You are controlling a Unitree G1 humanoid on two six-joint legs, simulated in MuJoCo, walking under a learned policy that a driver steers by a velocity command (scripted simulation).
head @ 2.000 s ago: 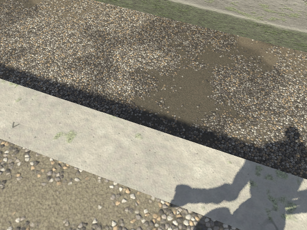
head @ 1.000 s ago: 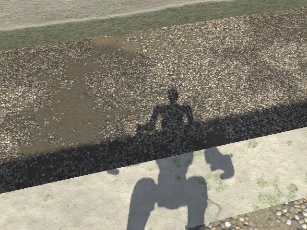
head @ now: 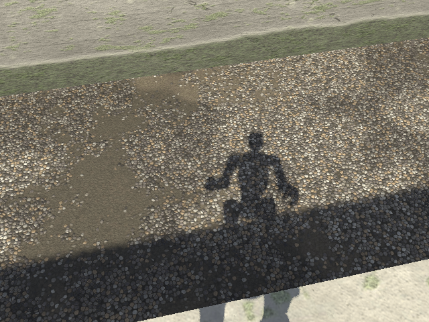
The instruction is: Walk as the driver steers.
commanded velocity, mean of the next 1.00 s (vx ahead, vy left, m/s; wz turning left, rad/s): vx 0.01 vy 0.00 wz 0.48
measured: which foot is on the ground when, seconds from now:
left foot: down 0.00-0.02, up 0.04-0.42, down 0.44-1.00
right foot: up 0.00-0.00, down 0.02-0.44, up 0.46-0.90, down 0.92-1.00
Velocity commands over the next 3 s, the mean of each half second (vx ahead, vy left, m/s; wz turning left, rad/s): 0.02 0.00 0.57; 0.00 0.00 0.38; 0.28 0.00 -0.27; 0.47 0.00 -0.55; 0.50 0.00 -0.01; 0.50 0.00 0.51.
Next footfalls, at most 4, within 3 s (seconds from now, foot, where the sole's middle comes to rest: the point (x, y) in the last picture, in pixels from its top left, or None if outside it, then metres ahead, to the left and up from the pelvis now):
0.02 right None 0.09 -0.13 -0.77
0.44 left None -0.02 0.12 -0.77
0.92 right None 0.04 -0.11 -0.77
1.62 right None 0.25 -0.08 -0.77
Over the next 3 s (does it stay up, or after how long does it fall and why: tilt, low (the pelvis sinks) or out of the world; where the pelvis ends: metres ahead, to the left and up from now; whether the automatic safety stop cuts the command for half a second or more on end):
stays up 0.33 0.00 -0.01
